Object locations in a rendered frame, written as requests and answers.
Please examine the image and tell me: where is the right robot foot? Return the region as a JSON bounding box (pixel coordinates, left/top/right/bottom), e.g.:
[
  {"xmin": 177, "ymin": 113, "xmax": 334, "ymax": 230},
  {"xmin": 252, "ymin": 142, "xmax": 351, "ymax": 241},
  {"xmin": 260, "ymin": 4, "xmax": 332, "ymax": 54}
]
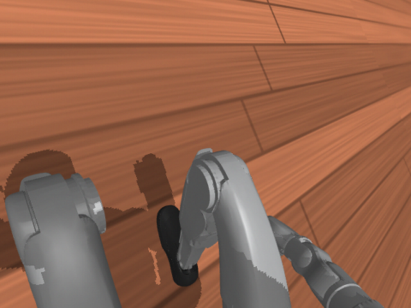
[{"xmin": 157, "ymin": 205, "xmax": 198, "ymax": 287}]

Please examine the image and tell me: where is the right robot hand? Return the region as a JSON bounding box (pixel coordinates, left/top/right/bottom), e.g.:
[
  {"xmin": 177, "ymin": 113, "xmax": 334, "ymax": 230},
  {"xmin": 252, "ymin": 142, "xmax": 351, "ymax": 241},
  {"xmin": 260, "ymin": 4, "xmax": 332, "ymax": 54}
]
[{"xmin": 268, "ymin": 216, "xmax": 299, "ymax": 256}]

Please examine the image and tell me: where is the right robot arm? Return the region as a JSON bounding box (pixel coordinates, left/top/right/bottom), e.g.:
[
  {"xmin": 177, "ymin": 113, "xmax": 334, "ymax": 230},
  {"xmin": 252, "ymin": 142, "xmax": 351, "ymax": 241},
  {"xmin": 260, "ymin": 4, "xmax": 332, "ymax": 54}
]
[{"xmin": 284, "ymin": 235, "xmax": 384, "ymax": 308}]

